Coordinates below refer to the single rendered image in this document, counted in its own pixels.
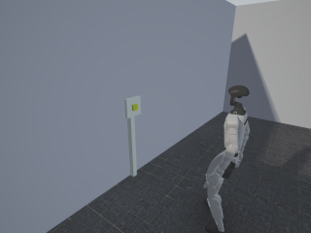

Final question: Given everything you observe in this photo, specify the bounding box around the robot right forearm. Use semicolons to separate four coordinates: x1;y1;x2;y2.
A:
238;134;249;153

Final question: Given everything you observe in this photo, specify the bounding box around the robot left hand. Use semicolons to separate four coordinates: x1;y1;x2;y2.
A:
203;173;221;193

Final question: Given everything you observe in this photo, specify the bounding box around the right robot thigh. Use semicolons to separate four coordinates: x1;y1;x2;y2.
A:
206;150;225;179

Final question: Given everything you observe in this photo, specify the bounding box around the robot right upper arm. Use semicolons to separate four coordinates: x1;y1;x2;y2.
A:
243;107;250;137

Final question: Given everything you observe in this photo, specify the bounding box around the robot right hand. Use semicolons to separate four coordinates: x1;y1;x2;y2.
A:
236;152;243;168

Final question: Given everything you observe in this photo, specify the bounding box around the left robot thigh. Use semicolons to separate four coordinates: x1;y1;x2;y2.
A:
207;163;233;204

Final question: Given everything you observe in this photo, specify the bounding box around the button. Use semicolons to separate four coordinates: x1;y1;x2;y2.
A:
131;104;138;112

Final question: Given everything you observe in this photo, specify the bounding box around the robot left upper arm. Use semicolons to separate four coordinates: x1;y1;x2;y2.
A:
226;116;240;153

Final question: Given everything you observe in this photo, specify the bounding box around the robot thigh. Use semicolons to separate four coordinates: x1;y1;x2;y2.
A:
207;163;233;204
206;150;225;179

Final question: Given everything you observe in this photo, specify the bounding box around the panel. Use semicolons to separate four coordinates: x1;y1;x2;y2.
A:
124;95;141;177

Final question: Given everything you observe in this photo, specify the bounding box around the robot left forearm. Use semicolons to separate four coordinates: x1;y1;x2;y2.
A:
214;146;236;178

